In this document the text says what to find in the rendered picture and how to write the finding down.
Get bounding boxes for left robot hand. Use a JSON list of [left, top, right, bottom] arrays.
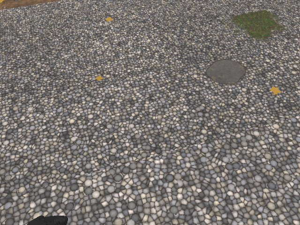
[[27, 216, 68, 225]]

